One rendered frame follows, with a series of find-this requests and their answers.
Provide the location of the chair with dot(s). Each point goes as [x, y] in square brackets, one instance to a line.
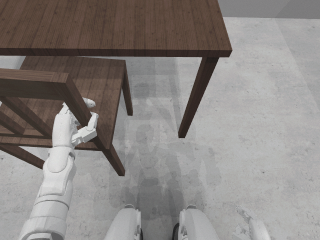
[33, 95]

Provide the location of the right robot hand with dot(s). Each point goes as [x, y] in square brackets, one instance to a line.
[256, 230]

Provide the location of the robot left forearm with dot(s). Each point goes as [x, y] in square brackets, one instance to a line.
[47, 220]

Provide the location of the robot right thigh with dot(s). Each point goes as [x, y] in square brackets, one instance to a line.
[195, 225]

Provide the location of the left robot hand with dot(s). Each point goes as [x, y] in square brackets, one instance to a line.
[65, 125]

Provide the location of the robot thigh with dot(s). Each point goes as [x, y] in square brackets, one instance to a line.
[195, 225]
[125, 226]

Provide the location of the robot left thigh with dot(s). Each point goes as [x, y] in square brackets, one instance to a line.
[125, 226]

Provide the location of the table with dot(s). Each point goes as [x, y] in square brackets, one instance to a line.
[120, 28]

